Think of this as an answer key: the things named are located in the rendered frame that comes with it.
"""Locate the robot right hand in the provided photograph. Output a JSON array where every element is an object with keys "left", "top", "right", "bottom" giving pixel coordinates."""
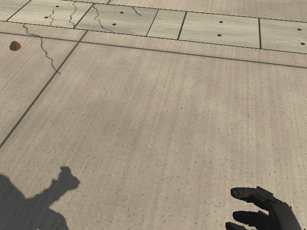
[{"left": 225, "top": 186, "right": 306, "bottom": 230}]

